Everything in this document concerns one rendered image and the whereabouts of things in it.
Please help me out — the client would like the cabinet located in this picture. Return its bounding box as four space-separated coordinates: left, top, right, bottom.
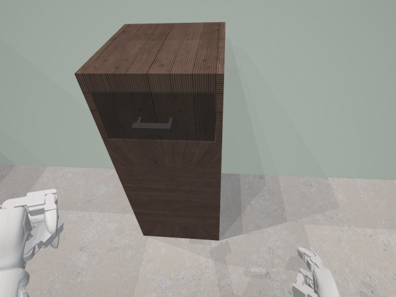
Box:
75 22 226 241

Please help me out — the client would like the robot right hand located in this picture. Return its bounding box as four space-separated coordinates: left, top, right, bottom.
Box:
293 247 341 297

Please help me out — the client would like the drawer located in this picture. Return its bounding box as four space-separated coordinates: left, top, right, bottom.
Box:
91 92 217 141

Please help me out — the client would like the left robot forearm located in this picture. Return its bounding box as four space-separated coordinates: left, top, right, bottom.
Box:
0 268 30 297

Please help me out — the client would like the handle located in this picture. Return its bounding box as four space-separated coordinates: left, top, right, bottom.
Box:
131 117 173 135

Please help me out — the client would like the robot left hand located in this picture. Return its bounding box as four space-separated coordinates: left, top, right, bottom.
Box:
0 189 63 270

